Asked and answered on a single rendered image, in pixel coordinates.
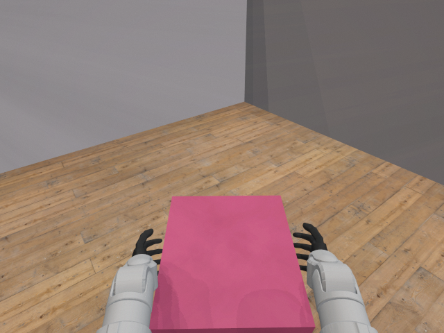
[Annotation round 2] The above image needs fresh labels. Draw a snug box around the left robot hand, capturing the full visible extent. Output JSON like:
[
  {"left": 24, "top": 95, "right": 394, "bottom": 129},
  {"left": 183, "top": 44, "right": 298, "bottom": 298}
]
[{"left": 132, "top": 228, "right": 162, "bottom": 276}]

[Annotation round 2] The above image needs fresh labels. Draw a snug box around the left robot forearm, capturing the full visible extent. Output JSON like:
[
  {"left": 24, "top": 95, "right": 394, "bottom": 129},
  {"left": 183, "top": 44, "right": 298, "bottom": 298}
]
[{"left": 96, "top": 254, "right": 158, "bottom": 333}]

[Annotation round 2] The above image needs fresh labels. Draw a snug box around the right robot hand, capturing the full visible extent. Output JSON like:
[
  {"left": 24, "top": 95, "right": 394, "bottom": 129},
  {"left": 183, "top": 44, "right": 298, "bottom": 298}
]
[{"left": 293, "top": 223, "right": 328, "bottom": 271}]

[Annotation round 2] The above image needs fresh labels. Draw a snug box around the carton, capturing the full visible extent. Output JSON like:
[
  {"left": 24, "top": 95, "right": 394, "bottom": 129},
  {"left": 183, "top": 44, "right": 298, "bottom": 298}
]
[{"left": 149, "top": 196, "right": 316, "bottom": 333}]

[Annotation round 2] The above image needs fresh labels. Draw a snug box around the right robot forearm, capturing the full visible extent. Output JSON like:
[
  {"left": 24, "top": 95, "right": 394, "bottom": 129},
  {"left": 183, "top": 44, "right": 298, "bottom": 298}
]
[{"left": 307, "top": 250, "right": 378, "bottom": 333}]

